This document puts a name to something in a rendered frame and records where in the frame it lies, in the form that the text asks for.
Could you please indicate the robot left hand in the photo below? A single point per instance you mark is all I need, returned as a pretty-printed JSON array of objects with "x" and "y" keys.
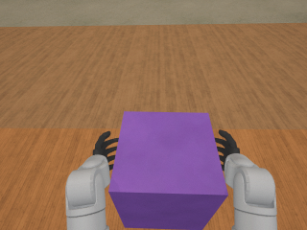
[{"x": 100, "y": 147}]

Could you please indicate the left robot forearm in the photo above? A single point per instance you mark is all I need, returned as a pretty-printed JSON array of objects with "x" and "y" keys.
[{"x": 85, "y": 197}]

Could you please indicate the right robot forearm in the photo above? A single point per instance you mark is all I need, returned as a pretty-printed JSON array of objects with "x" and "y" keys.
[{"x": 254, "y": 194}]

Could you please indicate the robot right hand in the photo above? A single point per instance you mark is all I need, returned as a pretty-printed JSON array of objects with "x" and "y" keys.
[{"x": 230, "y": 146}]

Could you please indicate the carton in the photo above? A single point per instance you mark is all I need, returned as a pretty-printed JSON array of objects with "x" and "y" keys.
[{"x": 167, "y": 172}]

